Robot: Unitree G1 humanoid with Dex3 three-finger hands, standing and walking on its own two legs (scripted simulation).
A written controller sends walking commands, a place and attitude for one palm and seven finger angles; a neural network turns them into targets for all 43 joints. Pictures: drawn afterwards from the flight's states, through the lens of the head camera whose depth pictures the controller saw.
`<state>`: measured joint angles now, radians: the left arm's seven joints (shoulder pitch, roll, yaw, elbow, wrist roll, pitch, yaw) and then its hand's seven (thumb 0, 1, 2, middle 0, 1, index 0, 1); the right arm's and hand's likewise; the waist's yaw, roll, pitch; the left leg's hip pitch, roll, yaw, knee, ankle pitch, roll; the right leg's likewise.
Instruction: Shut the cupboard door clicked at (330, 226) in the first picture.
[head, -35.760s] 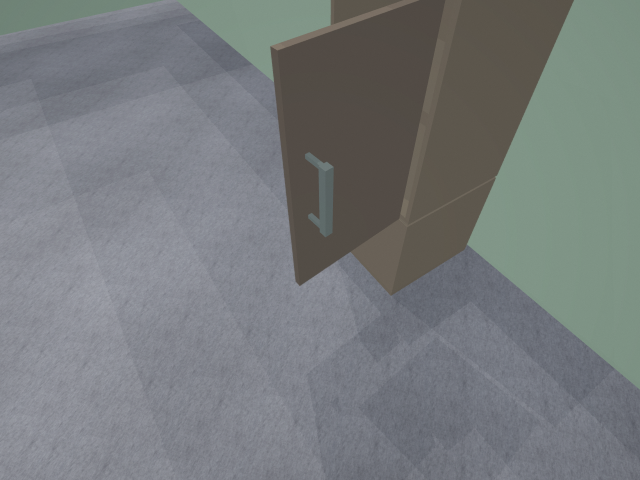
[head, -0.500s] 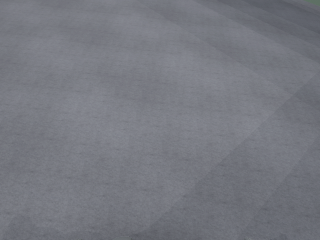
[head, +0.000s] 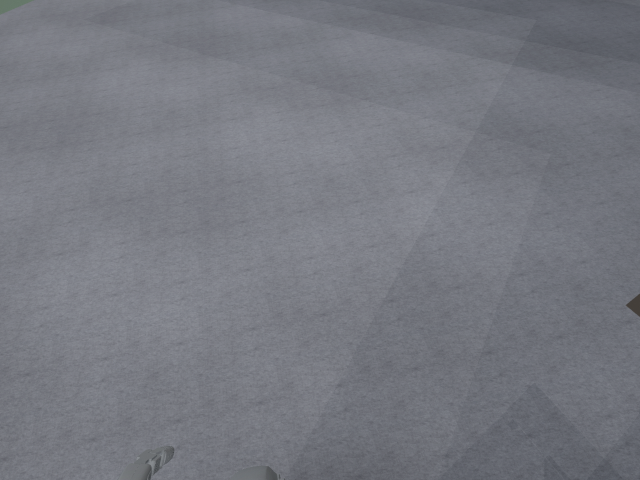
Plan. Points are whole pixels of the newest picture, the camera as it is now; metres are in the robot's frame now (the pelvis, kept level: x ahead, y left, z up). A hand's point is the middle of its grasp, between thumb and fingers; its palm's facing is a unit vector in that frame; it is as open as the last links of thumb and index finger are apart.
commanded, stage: turn to face it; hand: left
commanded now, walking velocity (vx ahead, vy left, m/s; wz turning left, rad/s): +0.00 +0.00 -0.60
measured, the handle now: out of the picture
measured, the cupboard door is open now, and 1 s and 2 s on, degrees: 61 61 61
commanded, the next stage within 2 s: take the last steps up to it in 1.50 s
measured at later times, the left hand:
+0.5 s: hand (178, 471) +0.15 +0.22 -0.16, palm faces -0.25 -0.95 -0.20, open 7.4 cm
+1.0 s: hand (262, 433) +0.20 +0.11 -0.14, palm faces -0.55 -0.79 -0.26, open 7.4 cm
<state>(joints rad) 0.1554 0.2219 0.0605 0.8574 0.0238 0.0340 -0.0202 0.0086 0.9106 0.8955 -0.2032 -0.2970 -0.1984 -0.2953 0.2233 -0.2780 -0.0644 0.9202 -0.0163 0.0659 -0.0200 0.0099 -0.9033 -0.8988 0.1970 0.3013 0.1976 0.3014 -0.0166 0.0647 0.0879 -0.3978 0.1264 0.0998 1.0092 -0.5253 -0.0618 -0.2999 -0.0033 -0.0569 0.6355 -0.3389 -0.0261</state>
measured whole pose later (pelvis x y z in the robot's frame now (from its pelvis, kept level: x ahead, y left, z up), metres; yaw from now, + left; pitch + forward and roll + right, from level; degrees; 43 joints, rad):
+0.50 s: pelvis +0.02 +0.04 +0.02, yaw -18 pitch +1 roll -2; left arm 0.20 0.28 0.10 0.89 0.03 0.09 -0.04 0.01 0.91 0.90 -0.20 -0.30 -0.20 -0.30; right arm 0.20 -0.19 -0.01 0.86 -0.03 0.01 -0.03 0.01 -0.90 -0.90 0.20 0.30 0.20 0.30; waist 0.02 -0.04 0.08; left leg -0.23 0.10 0.15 0.50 -0.28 0.01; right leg -0.49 0.00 -0.01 1.12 -0.45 0.05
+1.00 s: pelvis +0.02 -0.01 +0.02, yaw -35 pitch +1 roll +2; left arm 0.19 0.21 0.05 0.89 0.02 0.03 -0.01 0.01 0.91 0.90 -0.21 -0.30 -0.20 -0.30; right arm 0.17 -0.25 -0.06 0.89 -0.02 0.06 -0.01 0.01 -0.91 -0.90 0.19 0.30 0.19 0.30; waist -0.01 0.01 0.08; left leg -0.50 0.08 0.02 1.01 -0.38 -0.10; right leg -0.24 0.02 0.05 0.49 -0.26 -0.04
